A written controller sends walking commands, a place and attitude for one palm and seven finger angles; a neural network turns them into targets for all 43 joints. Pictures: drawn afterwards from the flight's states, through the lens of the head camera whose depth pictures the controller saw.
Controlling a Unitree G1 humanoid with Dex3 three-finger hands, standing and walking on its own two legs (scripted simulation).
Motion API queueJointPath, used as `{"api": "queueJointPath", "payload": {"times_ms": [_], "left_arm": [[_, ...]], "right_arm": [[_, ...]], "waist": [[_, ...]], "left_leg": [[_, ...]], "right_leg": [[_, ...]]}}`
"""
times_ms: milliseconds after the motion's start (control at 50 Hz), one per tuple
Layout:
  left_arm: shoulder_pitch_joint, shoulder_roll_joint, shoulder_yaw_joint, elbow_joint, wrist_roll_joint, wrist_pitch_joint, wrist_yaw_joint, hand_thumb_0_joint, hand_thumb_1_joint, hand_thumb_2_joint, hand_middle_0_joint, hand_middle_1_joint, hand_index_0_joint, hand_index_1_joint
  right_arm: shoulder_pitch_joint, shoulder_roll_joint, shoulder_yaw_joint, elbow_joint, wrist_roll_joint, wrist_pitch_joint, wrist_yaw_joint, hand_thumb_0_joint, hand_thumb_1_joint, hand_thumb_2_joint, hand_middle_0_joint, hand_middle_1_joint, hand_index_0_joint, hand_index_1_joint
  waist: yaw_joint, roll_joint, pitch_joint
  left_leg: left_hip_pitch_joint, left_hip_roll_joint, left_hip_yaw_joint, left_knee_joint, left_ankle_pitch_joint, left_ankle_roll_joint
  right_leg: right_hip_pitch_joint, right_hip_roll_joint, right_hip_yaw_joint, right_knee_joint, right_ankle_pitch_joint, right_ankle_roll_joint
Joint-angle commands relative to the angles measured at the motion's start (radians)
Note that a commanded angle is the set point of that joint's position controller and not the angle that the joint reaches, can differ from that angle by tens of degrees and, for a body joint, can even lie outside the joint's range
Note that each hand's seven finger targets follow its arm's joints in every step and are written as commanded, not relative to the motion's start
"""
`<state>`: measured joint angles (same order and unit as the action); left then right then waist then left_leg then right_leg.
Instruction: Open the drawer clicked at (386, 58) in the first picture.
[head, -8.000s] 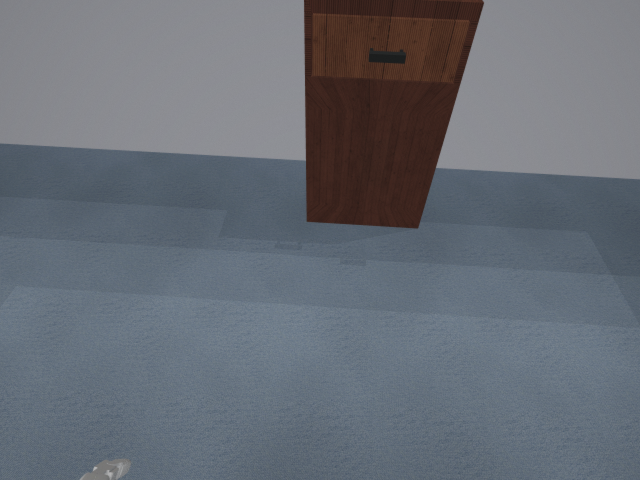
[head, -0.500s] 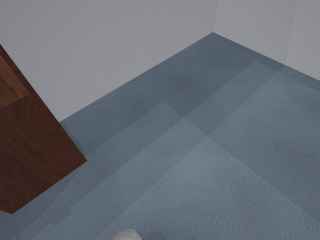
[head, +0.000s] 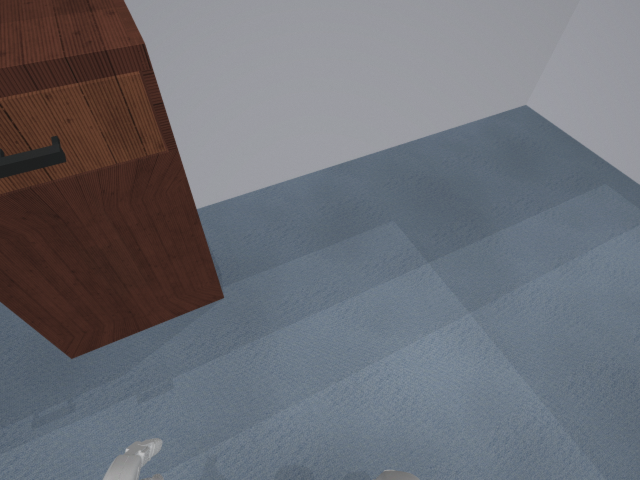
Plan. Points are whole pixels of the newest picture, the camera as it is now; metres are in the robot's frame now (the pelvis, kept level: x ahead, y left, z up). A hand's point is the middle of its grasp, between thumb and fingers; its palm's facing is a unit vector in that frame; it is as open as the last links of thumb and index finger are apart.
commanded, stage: turn to face it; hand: left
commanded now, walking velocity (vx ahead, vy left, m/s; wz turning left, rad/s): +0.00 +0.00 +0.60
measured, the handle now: (28, 154) +0.62 +0.55 -0.01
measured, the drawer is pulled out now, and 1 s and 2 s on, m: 0.00 0.00 0.00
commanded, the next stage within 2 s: take the last steps up to it in 0.84 s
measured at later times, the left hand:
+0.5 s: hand out of the picture -0.02 +0.17 -0.16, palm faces +0.33 -0.91 -0.27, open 7.3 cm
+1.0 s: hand out of the picture -0.05 +0.21 -0.16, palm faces +0.49 -0.84 -0.24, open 7.3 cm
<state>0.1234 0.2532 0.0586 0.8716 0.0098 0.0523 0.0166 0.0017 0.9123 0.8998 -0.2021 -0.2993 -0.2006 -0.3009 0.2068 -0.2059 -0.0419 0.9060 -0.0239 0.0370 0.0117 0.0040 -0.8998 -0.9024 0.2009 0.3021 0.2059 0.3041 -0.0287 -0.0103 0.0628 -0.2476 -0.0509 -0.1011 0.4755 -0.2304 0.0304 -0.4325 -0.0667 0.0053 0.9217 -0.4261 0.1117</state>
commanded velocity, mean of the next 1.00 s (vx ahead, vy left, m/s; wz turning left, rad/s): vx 0.02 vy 0.00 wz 0.38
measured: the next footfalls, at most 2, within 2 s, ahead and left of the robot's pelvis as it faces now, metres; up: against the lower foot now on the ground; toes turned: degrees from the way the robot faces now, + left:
right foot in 0.12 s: +0.05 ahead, -0.14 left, +0.00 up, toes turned +3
left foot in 0.60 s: -0.02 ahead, +0.11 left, +0.00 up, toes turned +27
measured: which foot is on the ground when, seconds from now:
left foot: down 0.00-0.12, up 0.14-0.58, down 0.60-1.00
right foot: up 0.00-0.10, down 0.12-0.60, up 0.62-1.00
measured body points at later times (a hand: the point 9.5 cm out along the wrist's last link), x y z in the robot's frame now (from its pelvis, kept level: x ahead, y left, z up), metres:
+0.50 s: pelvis -0.01 -0.03 +0.00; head +0.03 -0.04 +0.45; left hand -0.04 +0.22 -0.14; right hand +0.14 -0.27 -0.15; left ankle -0.06 +0.11 -0.69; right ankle +0.01 -0.14 -0.74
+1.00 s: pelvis -0.02 +0.00 +0.00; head -0.02 +0.01 +0.45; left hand -0.07 +0.26 -0.14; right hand +0.15 -0.18 -0.14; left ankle -0.06 +0.09 -0.74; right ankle +0.04 -0.13 -0.70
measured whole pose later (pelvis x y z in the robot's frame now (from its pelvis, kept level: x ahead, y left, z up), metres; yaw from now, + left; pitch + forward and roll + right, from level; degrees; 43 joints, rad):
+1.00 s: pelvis -0.02 +0.00 +0.00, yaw +28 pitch -2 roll +0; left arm 0.18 0.22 0.04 0.96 0.01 0.05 0.02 0.00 0.91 0.90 -0.20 -0.30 -0.20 -0.30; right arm 0.20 -0.18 -0.03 0.97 -0.02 0.03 -0.01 0.00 -0.91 -0.90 0.20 0.30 0.21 0.30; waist -0.01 0.00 0.05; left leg -0.19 -0.03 -0.01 0.45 -0.22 0.04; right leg -0.36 -0.07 -0.03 0.86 -0.44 0.09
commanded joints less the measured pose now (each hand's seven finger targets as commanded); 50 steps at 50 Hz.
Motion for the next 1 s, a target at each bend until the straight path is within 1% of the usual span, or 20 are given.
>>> {"api": "queueJointPath", "payload": {"times_ms": [0,40,60,80,100,120,160,180,220,320,460,520,540,560,580,600,660,720,920,980], "left_arm": [[-0.001,0.072,0.018,-0.102,-0.009,-0.034,0.009,0.0,0.9,0.9,-0.2,-0.3,-0.2,-0.3],[0.065,0.081,0.021,-0.088,-0.012,-0.044,0.011,0.0,0.9,0.9,-0.2,-0.3,-0.2,-0.3],[0.109,0.102,0.027,-0.078,-0.011,-0.054,0.014,0.0,0.9,0.9,-0.2,-0.3,-0.2,-0.3],[0.133,0.183,0.042,-0.074,0.004,-0.067,0.022,0.0,0.9,0.9,-0.2,-0.3,-0.2,-0.3],[0.146,0.251,0.052,-0.078,0.013,-0.066,0.026,0.0,0.9,0.9,-0.2,-0.3,-0.2,-0.3],[0.132,0.235,0.043,-0.088,0.007,-0.057,0.027,0.0,0.9,0.9,-0.2,-0.3,-0.2,-0.3],[0.012,0.161,0.03,-0.105,0.005,-0.058,0.026,0.0,0.9,0.9,-0.2,-0.3,-0.2,-0.3],[-0.023,0.131,0.02,-0.115,0.004,-0.054,0.025,0.0,0.9,0.9,-0.2,-0.3,-0.2,-0.3],[0.001,0.105,0.012,-0.105,0.005,-0.064,0.02,0.0,0.9,0.9,-0.2,-0.3,-0.2,-0.3],[0.113,0.128,0.019,-0.062,0.01,-0.062,0.022,0.0,0.9,0.9,-0.2,-0.3,-0.2,-0.3],[0.189,0.175,0.037,-0.013,0.022,-0.053,0.018,0.0,0.9,0.9,-0.2,-0.3,-0.2,-0.3],[0.167,0.182,0.044,0.002,0.017,-0.048,0.016,0.0,0.9,0.9,-0.2,-0.3,-0.2,-0.3],[0.16,0.17,0.042,0.002,0.008,-0.044,0.013,0.0,0.9,0.9,-0.2,-0.3,-0.2,-0.3],[0.172,0.126,0.034,-0.015,-0.002,-0.039,0.009,0.0,0.9,0.9,-0.2,-0.3,-0.2,-0.3],[0.134,0.056,0.006,-0.05,-0.002,-0.035,0.006,0.0,0.9,0.9,-0.2,-0.3,-0.2,-0.3],[0.102,0.08,0.009,-0.052,0.003,-0.022,0.014,0.0,0.9,0.9,-0.2,-0.3,-0.2,-0.3],[0.083,0.083,0.016,0.004,0.006,-0.014,0.007,0.0,0.9,0.9,-0.2,-0.3,-0.2,-0.3],[0.135,0.077,0.014,0.038,0.004,-0.017,0.0,0.0,0.9,0.9,-0.2,-0.3,-0.2,-0.3],[0.062,0.035,0.002,0.014,0.0,-0.016,0.01,0.0,0.9,0.9,-0.2,-0.3,-0.2,-0.3],[0.088,0.017,-0.005,0.03,0.005,-0.031,0.002,0.0,0.9,0.9,-0.2,-0.3,-0.2,-0.3]], "right_arm": [[0.011,-0.233,-0.075,-0.063,-0.002,-0.014,-0.018,0.0,-0.9,-0.9,0.2,0.3,0.2,0.3],[-0.013,-0.226,-0.079,-0.071,0.004,-0.012,-0.017,0.0,-0.9,-0.9,0.2,0.3,0.2,0.3],[-0.015,-0.208,-0.076,-0.073,0.011,-0.012,-0.014,0.0,-0.9,-0.9,0.2,0.3,0.2,0.3],[0.012,-0.146,-0.068,-0.08,0.022,-0.013,-0.007,0.0,-0.9,-0.9,0.2,0.3,0.2,0.3],[0.013,-0.111,-0.063,-0.104,0.018,-0.012,-0.009,0.0,-0.9,-0.9,0.2,0.3,0.2,0.3],[0.004,-0.159,-0.076,-0.099,0.007,-0.003,-0.01,0.0,-0.9,-0.9,0.2,0.3,0.2,0.3],[0.028,-0.151,-0.079,-0.054,0.002,0.017,0.003,0.0,-0.9,-0.9,0.2,0.3,0.2,0.3],[0.039,-0.154,-0.08,-0.04,0.001,0.022,0.011,0.0,-0.9,-0.9,0.2,0.3,0.2,0.3],[0.05,-0.132,-0.072,-0.026,0.0,0.026,0.019,0.0,-0.9,-0.9,0.2,0.3,0.2,0.3],[-0.024,-0.123,-0.063,-0.035,0.002,0.034,0.02,0.0,-0.9,-0.9,0.2,0.3,0.2,0.3],[-0.11,-0.091,-0.033,-0.055,0.014,0.011,0.017,0.0,-0.9,-0.9,0.2,0.3,0.2,0.3],[-0.037,-0.101,-0.031,-0.04,0.015,-0.005,0.009,0.0,-0.9,-0.9,0.2,0.3,0.2,0.3],[0.007,-0.128,-0.037,-0.028,0.012,-0.014,0.01,0.0,-0.9,-0.9,0.2,0.3,0.2,0.3],[0.063,-0.224,-0.058,-0.019,0.006,-0.026,0.005,0.0,-0.9,-0.9,0.2,0.3,0.2,0.3],[0.114,-0.314,-0.076,-0.013,0.011,-0.026,-0.003,0.0,-0.9,-0.9,0.2,0.3,0.2,0.3],[0.13,-0.312,-0.073,0.002,0.009,-0.017,-0.01,0.0,-0.9,-0.9,0.2,0.3,0.2,0.3],[-0.011,-0.212,-0.042,-0.018,0.004,-0.023,-0.032,0.0,-0.9,-0.9,0.2,0.3,0.2,0.3],[-0.027,-0.185,-0.031,-0.02,0.009,-0.034,-0.034,0.0,-0.9,-0.9,0.2,0.3,0.2,0.3],[0.022,-0.17,-0.038,0.014,0.001,-0.026,-0.032,0.0,-0.9,-0.9,0.2,0.3,0.2,0.3],[0.038,-0.16,-0.038,0.027,-0.004,-0.029,-0.029,0.0,-0.9,-0.9,0.2,0.3,0.2,0.3]], "waist": [[0.002,0.197,-0.121],[0.035,0.178,-0.144],[0.058,0.131,-0.162],[0.065,-0.087,-0.187],[0.072,-0.284,-0.169],[0.063,-0.188,-0.144],[0.009,-0.179,-0.055],[-0.01,-0.161,-0.017],[-0.008,-0.178,-0.005],[0.038,-0.166,-0.005],[0.081,-0.208,-0.071],[0.042,-0.199,-0.118],[0.012,-0.128,-0.143],[-0.02,0.101,-0.202],[-0.042,0.342,-0.2],[-0.051,0.235,-0.197],[0.0,0.22,-0.069],[0.025,0.154,-0.084],[0.007,0.158,-0.056],[0.009,0.174,-0.073]], "left_leg": [[0.074,0.235,-0.296,-0.053,0.512,0.14],[0.015,0.198,-0.297,-0.001,0.468,0.104],[-0.063,0.158,-0.275,0.053,0.349,0.061],[-0.253,0.068,-0.172,0.208,0.069,-0.012],[-0.379,-0.054,0.015,0.442,-0.365,-0.081],[-0.335,0.006,-0.02,0.618,-0.373,-0.07],[-0.329,0.046,-0.002,0.748,-0.244,-0.077],[-0.32,0.065,0.018,0.776,-0.186,-0.082],[-0.327,0.066,0.053,0.784,-0.12,-0.098],[-0.333,0.087,0.091,0.68,-0.13,-0.117],[-0.182,0.071,0.189,0.333,-0.216,-0.094],[-0.027,0.061,0.213,0.1,-0.093,-0.072],[0.096,0.068,0.198,-0.047,0.052,-0.061],[0.286,0.237,-0.012,-0.102,0.298,0.005],[0.338,0.451,-0.265,-0.113,0.701,0.12],[0.276,0.487,-0.217,-0.088,0.712,0.188],[0.144,0.338,-0.099,-0.115,0.585,0.143],[0.157,0.287,-0.035,-0.119,0.615,0.121],[0.109,0.294,-0.133,-0.156,0.409,0.15],[0.065,0.282,-0.185,-0.183,0.121,0.146]], "right_leg": [[0.078,0.046,-0.012,-0.197,-0.001,-0.018],[0.208,0.059,-0.022,-0.375,0.128,-0.027],[0.335,0.025,-0.006,-0.522,0.24,-0.03],[0.522,-0.171,0.172,-0.622,0.272,-0.083],[0.497,-0.43,0.399,-0.64,0.428,-0.202],[0.353,-0.441,0.342,-0.632,0.411,-0.26],[0.229,-0.321,0.212,-0.664,0.241,-0.23],[0.195,-0.279,0.134,-0.651,0.254,-0.21],[0.214,-0.232,0.021,-0.631,0.348,-0.19],[0.295,-0.264,-0.023,-0.623,0.393,-0.21],[0.363,-0.299,-0.083,-0.514,0.663,-0.234],[0.338,-0.292,-0.133,-0.408,0.652,-0.188],[0.279,-0.262,-0.171,-0.307,0.6,-0.142],[0.089,-0.172,-0.211,-0.11,0.337,-0.076],[-0.119,-0.063,-0.168,0.071,-0.243,-0.019],[-0.097,-0.076,-0.071,0.161,-0.253,-0.039],[-0.109,-0.072,-0.025,0.229,-0.062,-0.035],[-0.075,-0.05,-0.037,0.219,0.014,-0.024],[0.023,-0.008,-0.04,-0.054,-0.017,-0.025],[0.117,0.023,-0.06,-0.184,-0.02,-0.044]]}}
